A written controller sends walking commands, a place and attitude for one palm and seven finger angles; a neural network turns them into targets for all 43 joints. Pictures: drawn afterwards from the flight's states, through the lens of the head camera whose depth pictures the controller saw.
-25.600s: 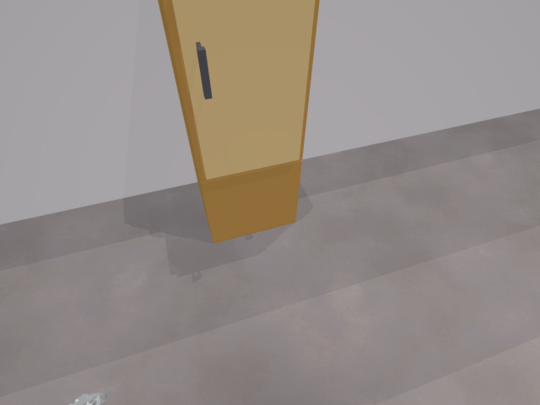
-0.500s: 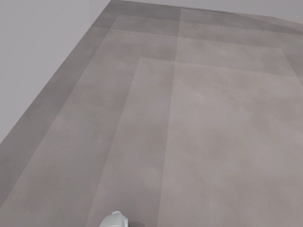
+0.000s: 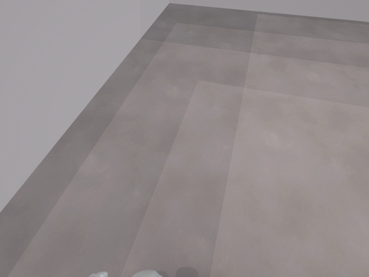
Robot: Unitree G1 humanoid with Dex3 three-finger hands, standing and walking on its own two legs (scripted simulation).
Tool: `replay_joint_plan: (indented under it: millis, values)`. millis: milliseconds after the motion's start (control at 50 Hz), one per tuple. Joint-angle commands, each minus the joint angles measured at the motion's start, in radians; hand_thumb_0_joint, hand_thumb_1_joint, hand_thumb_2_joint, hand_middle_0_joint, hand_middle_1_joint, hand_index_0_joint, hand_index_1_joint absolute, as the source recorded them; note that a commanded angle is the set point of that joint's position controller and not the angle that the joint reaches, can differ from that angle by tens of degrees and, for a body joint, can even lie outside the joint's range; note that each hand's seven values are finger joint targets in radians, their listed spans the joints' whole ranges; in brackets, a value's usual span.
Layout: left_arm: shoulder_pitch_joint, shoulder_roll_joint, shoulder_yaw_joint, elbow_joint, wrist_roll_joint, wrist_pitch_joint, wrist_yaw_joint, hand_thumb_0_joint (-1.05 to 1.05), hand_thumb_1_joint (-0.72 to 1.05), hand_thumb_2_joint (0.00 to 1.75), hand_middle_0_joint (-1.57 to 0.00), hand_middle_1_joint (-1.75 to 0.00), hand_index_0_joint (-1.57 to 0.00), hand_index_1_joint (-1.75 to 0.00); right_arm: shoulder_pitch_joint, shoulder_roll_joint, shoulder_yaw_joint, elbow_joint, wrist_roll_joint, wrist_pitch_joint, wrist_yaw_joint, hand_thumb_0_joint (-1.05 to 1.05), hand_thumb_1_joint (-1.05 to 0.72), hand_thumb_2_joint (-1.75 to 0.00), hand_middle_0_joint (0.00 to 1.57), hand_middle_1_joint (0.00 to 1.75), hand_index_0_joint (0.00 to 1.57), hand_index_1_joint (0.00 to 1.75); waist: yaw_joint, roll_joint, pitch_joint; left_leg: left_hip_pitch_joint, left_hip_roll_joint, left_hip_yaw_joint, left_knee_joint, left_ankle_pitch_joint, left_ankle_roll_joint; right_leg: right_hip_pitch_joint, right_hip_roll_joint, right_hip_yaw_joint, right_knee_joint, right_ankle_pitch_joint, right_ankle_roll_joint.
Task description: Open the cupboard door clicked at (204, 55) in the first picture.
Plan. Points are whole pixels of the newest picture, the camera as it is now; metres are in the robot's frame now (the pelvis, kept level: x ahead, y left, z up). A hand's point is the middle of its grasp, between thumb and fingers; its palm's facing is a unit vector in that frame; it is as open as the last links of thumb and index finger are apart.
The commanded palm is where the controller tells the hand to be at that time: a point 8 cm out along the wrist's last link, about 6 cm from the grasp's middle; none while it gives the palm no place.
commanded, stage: turn to face it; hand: left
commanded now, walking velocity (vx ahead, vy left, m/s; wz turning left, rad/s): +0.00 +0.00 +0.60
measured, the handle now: out of the picture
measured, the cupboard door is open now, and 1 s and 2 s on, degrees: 43 43 43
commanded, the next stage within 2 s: none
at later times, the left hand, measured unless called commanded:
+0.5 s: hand out of the picture +0.11 +0.24 -0.16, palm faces +0.30 -0.92 -0.26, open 7.4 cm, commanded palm none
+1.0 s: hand out of the picture +0.01 +0.17 -0.19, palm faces +0.61 -0.76 -0.22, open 7.4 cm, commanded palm none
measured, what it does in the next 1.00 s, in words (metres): walks ahead, turning left: left foot, then right foot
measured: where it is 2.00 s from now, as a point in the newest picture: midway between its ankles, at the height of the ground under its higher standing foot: outside the picture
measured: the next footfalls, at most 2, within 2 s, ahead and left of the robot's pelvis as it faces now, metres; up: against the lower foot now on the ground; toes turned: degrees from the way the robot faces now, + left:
left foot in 0.22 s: +0.10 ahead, +0.13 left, +0.00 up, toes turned +17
right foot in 0.60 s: +0.17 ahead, -0.12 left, +0.00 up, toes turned +19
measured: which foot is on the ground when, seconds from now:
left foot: up 0.00-0.20, down 0.22-0.60, up 0.62-0.96, down 0.98-1.00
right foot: down 0.00-0.22, up 0.24-0.58, down 0.60-0.98, up 1.00-1.00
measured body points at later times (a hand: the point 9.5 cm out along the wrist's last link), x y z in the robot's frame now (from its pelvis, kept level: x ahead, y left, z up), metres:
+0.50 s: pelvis +0.07 +0.01 +0.00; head +0.12 +0.03 +0.45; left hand +0.09 +0.29 -0.14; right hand +0.24 -0.22 -0.13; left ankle +0.06 +0.12 -0.73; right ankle +0.10 -0.15 -0.68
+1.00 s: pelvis +0.10 -0.01 -0.01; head +0.14 +0.03 +0.43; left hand -0.02 +0.21 -0.17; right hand +0.36 -0.15 -0.14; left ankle +0.04 +0.08 -0.74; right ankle +0.13 -0.14 -0.72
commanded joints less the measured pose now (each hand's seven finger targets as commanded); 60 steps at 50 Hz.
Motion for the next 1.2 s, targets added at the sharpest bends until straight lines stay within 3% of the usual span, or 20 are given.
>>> replay_joint_plan:
  millis: [0, 120, 160, 180, 200, 220, 280, 340, 460, 540, 560, 580, 600, 660, 840, 920, 960, 980, 1080, 1180]
  values:
    - [0.105, 0.167, 0.038, -0.035, -0.002, -0.007, 0.017, 0.0, 0.9, 0.9, -0.2, -0.3, -0.2, -0.3, -0.082, -0.038, -0.012, -0.114, 0.002, -0.025, 0.005, 0.0, -0.9, -0.9, 0.2, 0.3, 0.2, 0.3, 0.05, -0.183, -0.074, -0.135, 0.044, 0.014, 0.012, 0.027, -0.022, 0.22, -0.257, 0.079, -0.199, 0.627, -0.089]
    - [0.091, 0.22, 0.055, -0.057, 0.002, 0.007, 0.012, 0.0, 0.9, 0.9, -0.2, -0.3, -0.2, -0.3, -0.131, -0.057, -0.008, -0.173, 0.001, -0.025, 0.016, 0.0, -0.9, -0.9, 0.2, 0.3, 0.2, 0.3, 0.054, -0.202, -0.073, -0.002, 0.011, 0.103, -0.312, 0.115, -0.005, 0.215, -0.262, -0.009, -0.102, 0.62, -0.065]
    - [0.077, 0.237, 0.058, -0.072, -0.008, 0.008, 0.005, 0.0, 0.9, 0.9, -0.2, -0.3, -0.2, -0.3, -0.07, -0.11, -0.018, -0.176, -0.007, -0.03, 0.016, 0.0, -0.9, -0.9, 0.2, 0.3, 0.2, 0.3, 0.005, -0.15, -0.123, 0.177, -0.013, 0.117, -0.48, 0.27, 0.01, 0.155, -0.238, -0.056, 0.038, 0.601, -0.018]
    - [0.067, 0.213, 0.054, -0.091, -0.013, 0.011, 0.001, 0.0, 0.9, 0.9, -0.2, -0.3, -0.2, -0.3, 0.006, -0.182, -0.038, -0.168, -0.012, -0.038, 0.014, 0.0, -0.9, -0.9, 0.2, 0.3, 0.2, 0.3, -0.037, 0.007, -0.193, 0.371, 0.083, -0.005, -0.564, 0.503, 0.05, 0.016, -0.191, -0.074, 0.226, 0.411, 0.03]
    - [0.033, 0.141, 0.036, -0.146, -0.025, 0.017, -0.007, 0.0, 0.9, 0.9, -0.2, -0.3, -0.2, -0.3, 0.092, -0.316, -0.071, -0.165, -0.019, -0.044, 0.005, 0.0, -0.9, -0.9, 0.2, 0.3, 0.2, 0.3, -0.087, 0.341, -0.227, 0.503, 0.394, -0.435, -0.607, 0.962, 0.229, -0.28, -0.029, -0.059, 0.488, -0.333, 0.11]
    - [-0.018, 0.163, 0.032, -0.185, -0.011, 0.033, 0.003, 0.0, 0.9, 0.9, -0.2, -0.3, -0.2, -0.3, 0.136, -0.352, -0.073, -0.149, -0.01, -0.034, -0.003, 0.0, -0.9, -0.9, 0.2, 0.3, 0.2, 0.3, -0.096, 0.208, -0.25, 0.46, 0.466, -0.464, -0.609, 0.884, 0.305, -0.301, -0.011, 0.098, 0.607, -0.419, 0.089]
    - [-0.033, 0.152, 0.039, -0.146, -0.009, 0.043, -0.002, 0.0, 0.9, 0.9, -0.2, -0.3, -0.2, -0.3, -0.043, -0.269, -0.056, -0.202, -0.011, -0.045, -0.027, 0.0, -0.9, -0.9, 0.2, 0.3, 0.2, 0.3, -0.021, 0.188, -0.148, 0.311, 0.312, -0.336, -0.645, 0.657, 0.222, -0.351, -0.02, 0.176, 0.662, -0.188, 0.094]
    - [0.019, 0.144, 0.038, -0.124, -0.011, 0.052, -0.01, 0.0, 0.9, 0.9, -0.2, -0.3, -0.2, -0.3, -0.082, -0.255, -0.046, -0.217, -0.011, -0.053, -0.027, 0.0, -0.9, -0.9, 0.2, 0.3, 0.2, 0.3, 0.018, 0.125, -0.133, 0.279, 0.234, -0.236, -0.642, 0.698, 0.188, -0.274, 0.006, 0.16, 0.549, -0.116, 0.101]
    - [-0.011, 0.143, 0.031, -0.158, -0.014, 0.053, -0.007, 0.0, 0.9, 0.9, -0.2, -0.3, -0.2, -0.3, -0.092, -0.27, -0.063, -0.224, -0.015, -0.037, -0.017, 0.0, -0.9, -0.9, 0.2, 0.3, 0.2, 0.3, 0.008, 0.14, -0.123, 0.225, 0.202, -0.294, -0.637, 0.578, 0.19, -0.145, 0.066, 0.132, 0.269, -0.131, 0.092]
    - [0.106, 0.166, 0.039, -0.145, -0.017, 0.033, -0.002, 0.0, 0.9, 0.9, -0.2, -0.3, -0.2, -0.3, -0.165, -0.257, -0.069, -0.252, -0.005, -0.024, -0.014, 0.0, -0.9, -0.9, 0.2, 0.3, 0.2, 0.3, 0.069, 0.12, -0.139, 0.086, 0.139, -0.307, -0.532, 0.489, 0.137, 0.122, 0.093, 0.107, -0.088, 0.048, 0.074]
    - [0.14, 0.229, 0.051, -0.142, -0.006, 0.021, 0.006, 0.0, 0.9, 0.9, -0.2, -0.3, -0.2, -0.3, -0.158, -0.21, -0.063, -0.261, 0.005, -0.024, -0.009, 0.0, -0.9, -0.9, 0.2, 0.3, 0.2, 0.3, 0.084, -0.047, -0.148, -0.049, 0.052, -0.241, -0.403, 0.302, 0.074, 0.256, -0.049, 0.241, -0.245, 0.061, 0.038]
    - [0.149, 0.326, 0.068, -0.15, 0.008, 0.014, 0.013, 0.0, 0.9, 0.9, -0.2, -0.3, -0.2, -0.3, -0.161, -0.144, -0.052, -0.286, 0.008, -0.024, 0.0, 0.0, -0.9, -0.9, 0.2, 0.3, 0.2, 0.3, 0.098, -0.342, -0.13, -0.2, -0.105, -0.059, -0.139, -0.076, -0.011, 0.287, -0.334, 0.527, -0.324, 0.177, -0.082]
    - [0.13, 0.332, 0.057, -0.16, -0.001, 0.022, 0.014, 0.0, 0.9, 0.9, -0.2, -0.3, -0.2, -0.3, -0.167, -0.17, -0.056, -0.291, -0.003, -0.019, 0.005, 0.0, -0.9, -0.9, 0.2, 0.3, 0.2, 0.3, 0.09, -0.268, -0.107, -0.175, -0.058, -0.101, 0.082, -0.135, 0.003, 0.161, -0.406, 0.493, -0.305, 0.213, -0.153]
    - [0.01, 0.207, 0.028, -0.176, -0.011, 0.016, 0.018, 0.0, 0.9, 0.9, -0.2, -0.3, -0.2, -0.3, -0.152, -0.156, -0.053, -0.23, -0.005, 0.005, 0.012, 0.0, -0.9, -0.9, 0.2, 0.3, 0.2, 0.3, 0.014, -0.243, -0.059, -0.189, 0.01, -0.093, 0.269, 0.056, -0.025, 0.127, -0.227, 0.238, -0.229, 0.414, -0.097]
    - [0.132, 0.263, 0.053, -0.124, -0.001, 0.015, 0.016, 0.0, 0.9, 0.9, -0.2, -0.3, -0.2, -0.3, -0.241, -0.1, -0.018, -0.241, 0.006, -0.007, 0.024, 0.0, -0.9, -0.9, 0.2, 0.3, 0.2, 0.3, 0.081, -0.235, -0.102, -0.037, -0.01, 0.058, -0.24, 0.039, -0.018, 0.297, -0.253, 0.077, -0.114, 0.72, -0.093]
    - [0.093, 0.268, 0.062, -0.127, -0.015, 0.02, 0.004, 0.0, 0.9, 0.9, -0.2, -0.3, -0.2, -0.3, -0.104, -0.161, -0.035, -0.213, -0.002, -0.022, 0.018, 0.0, -0.9, -0.9, 0.2, 0.3, 0.2, 0.3, -0.006, -0.116, -0.16, 0.284, -0.016, 0.066, -0.549, 0.313, 0.022, 0.132, -0.234, -0.017, 0.114, 0.588, -0.006]
    - [0.017, 0.156, 0.03, -0.21, -0.021, 0.03, -0.004, 0.0, 0.9, 0.9, -0.2, -0.3, -0.2, -0.3, 0.052, -0.358, -0.084, -0.19, -0.009, -0.028, 0.002, 0.0, -0.9, -0.9, 0.2, 0.3, 0.2, 0.3, -0.089, 0.323, -0.223, 0.527, 0.428, -0.488, -0.615, 1.014, 0.289, -0.319, -0.017, 0.011, 0.537, -0.406, 0.104]
    - [-0.047, 0.183, 0.031, -0.223, -0.009, 0.047, 0.008, 0.0, 0.9, 0.9, -0.2, -0.3, -0.2, -0.3, 0.08, -0.34, -0.076, -0.173, -0.005, -0.026, -0.007, 0.0, -0.9, -0.9, 0.2, 0.3, 0.2, 0.3, -0.091, 0.175, -0.213, 0.491, 0.423, -0.449, -0.592, 0.927, 0.301, -0.341, -0.028, 0.126, 0.605, -0.376, 0.091]
    - [0.018, 0.161, 0.041, -0.148, -0.012, 0.06, -0.011, 0.0, 0.9, 0.9, -0.2, -0.3, -0.2, -0.3, -0.134, -0.264, -0.054, -0.231, -0.011, -0.037, -0.024, 0.0, -0.9, -0.9, 0.2, 0.3, 0.2, 0.3, 0.025, 0.134, -0.099, 0.249, 0.215, -0.255, -0.653, 0.588, 0.191, -0.244, 0.001, 0.156, 0.528, -0.132, 0.097]
    - [0.009, 0.156, 0.036, -0.167, -0.013, 0.057, -0.011, 0.0, 0.9, 0.9, -0.2, -0.3, -0.2, -0.3, -0.137, -0.273, -0.064, -0.231, -0.016, -0.027, -0.015, 0.0, -0.9, -0.9, 0.2, 0.3, 0.2, 0.3, 0.019, 0.146, -0.083, 0.187, 0.185, -0.304, -0.656, 0.452, 0.186, -0.123, 0.061, 0.12, 0.272, -0.136, 0.089]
